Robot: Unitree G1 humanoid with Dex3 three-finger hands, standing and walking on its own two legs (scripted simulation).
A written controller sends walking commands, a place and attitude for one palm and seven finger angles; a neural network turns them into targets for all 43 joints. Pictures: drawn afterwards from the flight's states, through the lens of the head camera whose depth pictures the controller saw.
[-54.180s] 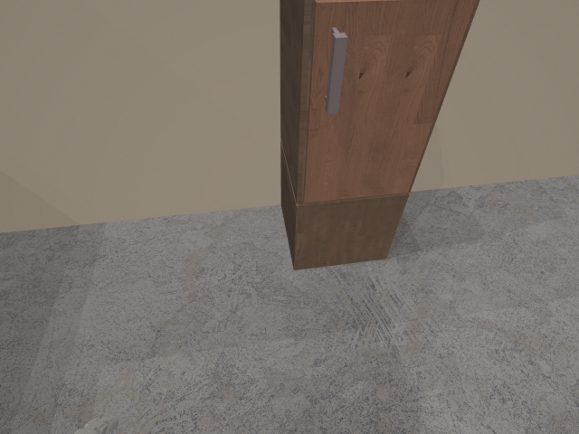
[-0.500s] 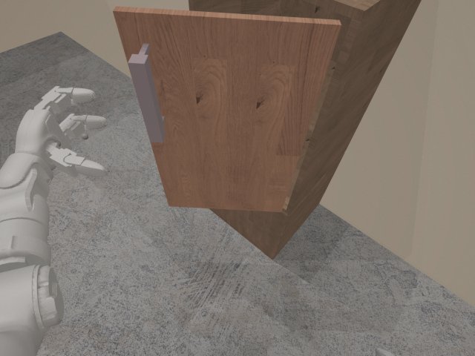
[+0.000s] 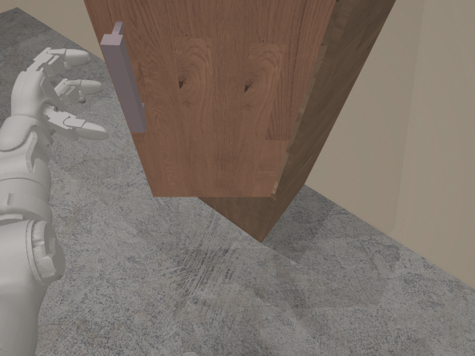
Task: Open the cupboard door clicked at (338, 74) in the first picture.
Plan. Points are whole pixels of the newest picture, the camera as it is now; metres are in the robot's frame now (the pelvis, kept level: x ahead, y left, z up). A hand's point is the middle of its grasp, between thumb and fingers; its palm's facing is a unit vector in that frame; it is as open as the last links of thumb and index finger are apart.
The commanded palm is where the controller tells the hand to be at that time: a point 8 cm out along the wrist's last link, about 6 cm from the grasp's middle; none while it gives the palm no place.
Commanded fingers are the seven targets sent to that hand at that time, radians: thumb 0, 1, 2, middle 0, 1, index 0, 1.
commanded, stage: move the hooked fingers beside the handle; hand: left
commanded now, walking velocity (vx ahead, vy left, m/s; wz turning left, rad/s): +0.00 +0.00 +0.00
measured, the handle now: (129, 81) +0.55 +0.16 +0.13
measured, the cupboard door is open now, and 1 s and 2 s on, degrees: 39 39 39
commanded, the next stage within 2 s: slide the fingers in behind the handle in 0.90 s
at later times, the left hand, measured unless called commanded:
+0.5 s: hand (76, 108) +0.48 +0.23 +0.14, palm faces -0.03 -1.00 +0.03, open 14.0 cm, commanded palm +0.46 +0.27 +0.13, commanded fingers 0.00 -0.50 0.30 -0.30 -1.20 -0.30 -1.20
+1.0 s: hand (86, 106) +0.49 +0.22 +0.13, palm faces +0.00 -1.00 +0.02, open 14.0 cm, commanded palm +0.47 +0.26 +0.13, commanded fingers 0.00 -0.50 0.30 -0.30 -1.20 -0.30 -1.20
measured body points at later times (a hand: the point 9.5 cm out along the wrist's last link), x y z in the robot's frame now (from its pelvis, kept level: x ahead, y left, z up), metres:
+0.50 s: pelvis +0.00 +0.01 +0.00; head +0.07 +0.03 +0.44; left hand +0.47 +0.28 +0.14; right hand +0.02 -0.27 -0.11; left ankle +0.01 +0.06 -0.72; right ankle -0.03 -0.10 -0.72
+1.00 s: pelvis -0.01 -0.01 -0.01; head +0.07 +0.01 +0.44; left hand +0.48 +0.27 +0.13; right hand -0.02 -0.28 -0.11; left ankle +0.01 +0.06 -0.72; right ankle -0.03 -0.10 -0.72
